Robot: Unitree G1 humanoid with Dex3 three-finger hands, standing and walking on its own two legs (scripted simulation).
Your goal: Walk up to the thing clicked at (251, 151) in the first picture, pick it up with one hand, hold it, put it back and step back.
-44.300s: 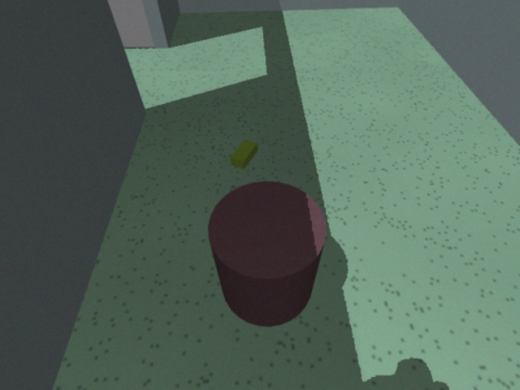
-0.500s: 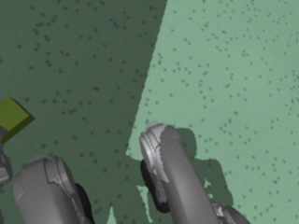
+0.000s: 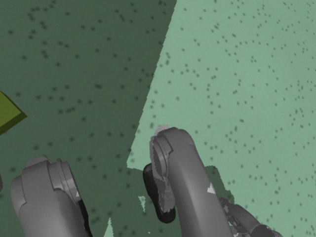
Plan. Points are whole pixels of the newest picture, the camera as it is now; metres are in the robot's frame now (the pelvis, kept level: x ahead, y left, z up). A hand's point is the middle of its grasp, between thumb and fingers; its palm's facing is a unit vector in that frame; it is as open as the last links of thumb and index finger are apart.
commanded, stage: rest palm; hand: left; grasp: from above
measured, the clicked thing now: out of the picture +0.43 +0.35 -0.28
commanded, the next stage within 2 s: close in 0.82 s
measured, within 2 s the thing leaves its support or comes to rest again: neither
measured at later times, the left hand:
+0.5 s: hand out of the picture +0.42 +0.35 -0.24, palm faces -0.33 -0.29 -0.90, open 14.5 cm
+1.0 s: hand out of the picture +0.41 +0.35 -0.25, palm faces -0.33 -0.30 -0.89, open 14.3 cm
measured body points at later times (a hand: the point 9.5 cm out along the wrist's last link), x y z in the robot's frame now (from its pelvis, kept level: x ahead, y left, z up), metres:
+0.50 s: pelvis +0.00 +0.01 -0.01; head +0.27 +0.11 +0.33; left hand +0.43 +0.36 -0.19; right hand +0.03 -0.25 -0.08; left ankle +0.07 +0.14 -0.28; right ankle +0.10 -0.12 -0.28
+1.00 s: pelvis -0.01 +0.01 -0.01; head +0.27 +0.12 +0.33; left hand +0.43 +0.36 -0.20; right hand +0.03 -0.25 -0.06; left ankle +0.07 +0.14 -0.28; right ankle +0.10 -0.12 -0.28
